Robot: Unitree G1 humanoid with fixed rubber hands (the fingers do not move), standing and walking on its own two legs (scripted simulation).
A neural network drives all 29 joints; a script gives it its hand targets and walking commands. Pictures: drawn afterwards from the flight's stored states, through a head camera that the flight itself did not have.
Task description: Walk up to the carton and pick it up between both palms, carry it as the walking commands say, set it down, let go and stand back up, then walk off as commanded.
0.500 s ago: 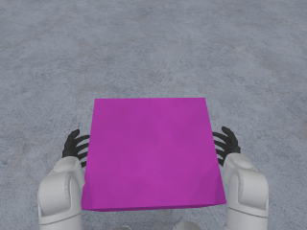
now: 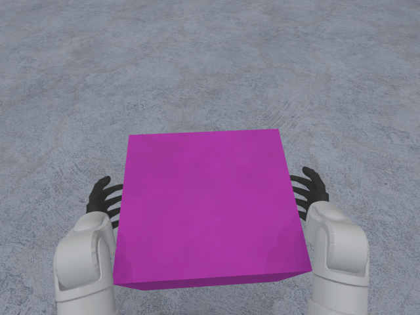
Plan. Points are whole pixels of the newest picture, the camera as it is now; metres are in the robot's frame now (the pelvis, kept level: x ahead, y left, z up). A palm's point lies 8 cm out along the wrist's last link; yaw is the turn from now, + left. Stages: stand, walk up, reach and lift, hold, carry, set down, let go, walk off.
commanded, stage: carry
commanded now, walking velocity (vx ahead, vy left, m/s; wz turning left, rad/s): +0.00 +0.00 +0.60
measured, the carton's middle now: (207, 213) +0.32 -0.01 +0.00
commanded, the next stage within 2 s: none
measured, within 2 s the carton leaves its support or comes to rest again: neither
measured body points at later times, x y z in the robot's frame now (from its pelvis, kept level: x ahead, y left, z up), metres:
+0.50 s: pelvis -0.02 +0.06 +0.00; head -0.02 +0.05 +0.45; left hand +0.19 +0.31 +0.07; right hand +0.29 -0.05 +0.07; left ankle +0.03 +0.15 -0.73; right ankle -0.01 -0.04 -0.73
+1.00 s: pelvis -0.06 +0.10 +0.00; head -0.07 +0.10 +0.45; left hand +0.09 +0.39 +0.06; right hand +0.26 +0.06 +0.07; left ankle -0.07 +0.21 -0.73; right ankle -0.01 -0.03 -0.73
